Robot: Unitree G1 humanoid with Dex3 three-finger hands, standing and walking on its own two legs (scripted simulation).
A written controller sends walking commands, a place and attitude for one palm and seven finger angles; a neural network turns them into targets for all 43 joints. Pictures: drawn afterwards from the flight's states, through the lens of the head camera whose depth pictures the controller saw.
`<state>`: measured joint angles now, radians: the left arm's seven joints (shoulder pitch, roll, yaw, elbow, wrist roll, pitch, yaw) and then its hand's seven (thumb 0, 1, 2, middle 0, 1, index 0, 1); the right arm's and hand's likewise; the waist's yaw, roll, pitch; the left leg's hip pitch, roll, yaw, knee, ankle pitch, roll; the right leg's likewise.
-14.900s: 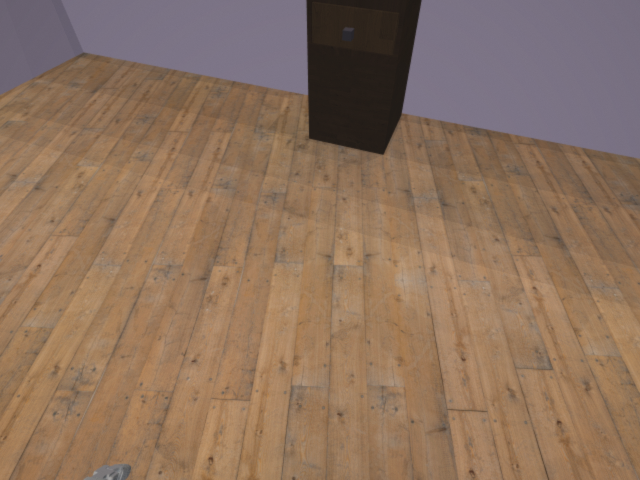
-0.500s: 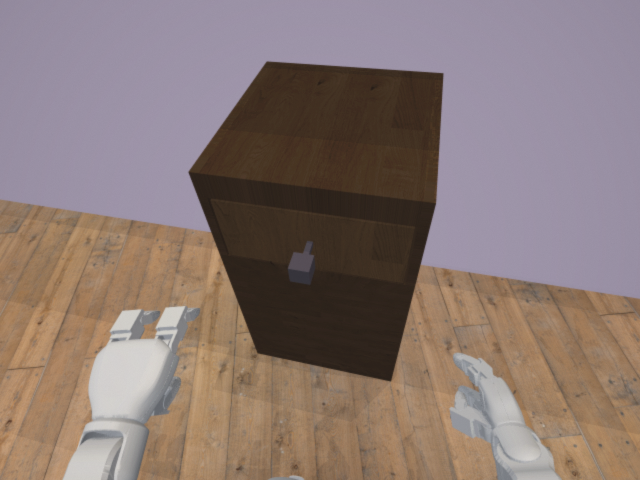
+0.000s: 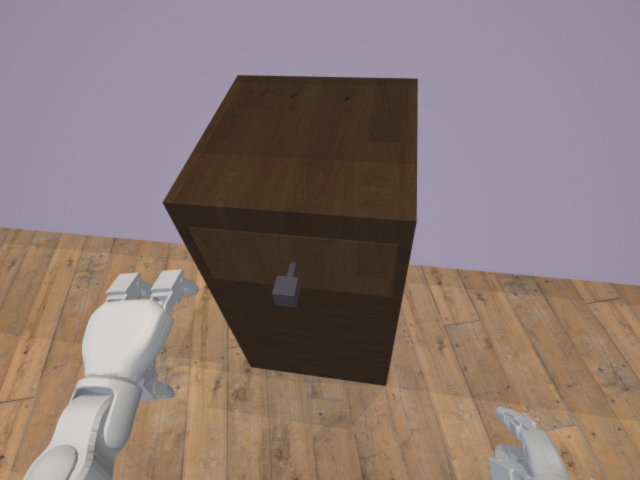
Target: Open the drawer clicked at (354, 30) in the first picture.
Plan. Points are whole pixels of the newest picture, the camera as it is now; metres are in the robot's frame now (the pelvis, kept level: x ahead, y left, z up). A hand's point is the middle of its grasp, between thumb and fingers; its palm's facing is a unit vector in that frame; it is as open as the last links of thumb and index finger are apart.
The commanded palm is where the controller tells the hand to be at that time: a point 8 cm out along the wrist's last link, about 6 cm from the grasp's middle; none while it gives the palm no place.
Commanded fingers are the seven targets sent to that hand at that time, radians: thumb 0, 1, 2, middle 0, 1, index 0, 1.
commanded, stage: raise the hand with hooked fingers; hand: left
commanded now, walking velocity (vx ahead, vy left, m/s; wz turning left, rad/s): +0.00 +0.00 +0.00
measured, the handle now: (289, 282) +0.47 +0.13 -0.14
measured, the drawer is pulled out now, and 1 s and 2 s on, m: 0.00 0.00 0.00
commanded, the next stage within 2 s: move the hooked fingers above the handle in 0.74 s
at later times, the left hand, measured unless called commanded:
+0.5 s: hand (134, 299) +0.29 +0.26 +0.09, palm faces -0.02 -0.10 -1.00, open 13.8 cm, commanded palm +0.27 +0.26 +0.14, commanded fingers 0.00 -0.50 0.30 -0.30 -1.20 -0.30 -1.20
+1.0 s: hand (133, 315) +0.28 +0.26 +0.07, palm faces -0.03 -0.12 -0.99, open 13.8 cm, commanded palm +0.27 +0.26 +0.12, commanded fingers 0.00 -0.50 0.30 -0.30 -1.20 -0.30 -1.20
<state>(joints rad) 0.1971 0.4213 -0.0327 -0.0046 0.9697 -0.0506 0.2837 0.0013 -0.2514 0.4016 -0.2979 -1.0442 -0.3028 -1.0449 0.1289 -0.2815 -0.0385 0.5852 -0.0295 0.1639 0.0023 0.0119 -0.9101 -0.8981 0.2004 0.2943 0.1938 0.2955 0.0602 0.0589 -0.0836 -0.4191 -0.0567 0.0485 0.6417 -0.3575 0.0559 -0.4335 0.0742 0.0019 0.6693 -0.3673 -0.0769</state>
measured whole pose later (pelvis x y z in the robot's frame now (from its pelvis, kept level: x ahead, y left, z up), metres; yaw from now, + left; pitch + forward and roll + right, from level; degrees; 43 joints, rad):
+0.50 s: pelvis -0.01 +0.02 +0.01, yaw +1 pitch +4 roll +0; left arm -0.08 0.50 -0.04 0.10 0.90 -0.08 0.03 0.00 -0.49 0.30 -0.31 -1.20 -0.32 -1.20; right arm 0.14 -0.25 0.01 0.57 0.01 0.20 0.00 0.01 -0.91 -0.90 0.20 0.29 0.20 0.30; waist 0.06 0.07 -0.04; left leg -0.30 -0.07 0.03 0.51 -0.28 0.08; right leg -0.30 0.06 -0.01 0.52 -0.28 -0.05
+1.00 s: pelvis -0.02 +0.03 +0.01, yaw +2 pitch +5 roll -1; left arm -0.12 0.47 -0.09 0.17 0.92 -0.11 0.08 0.00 -0.49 0.30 -0.31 -1.20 -0.32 -1.20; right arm 0.16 -0.24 -0.01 0.57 0.02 0.19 0.01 0.01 -0.91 -0.90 0.20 0.29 0.20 0.30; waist 0.07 0.07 -0.04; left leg -0.35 -0.09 0.03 0.54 -0.27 0.10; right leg -0.34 0.04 -0.01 0.54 -0.28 -0.03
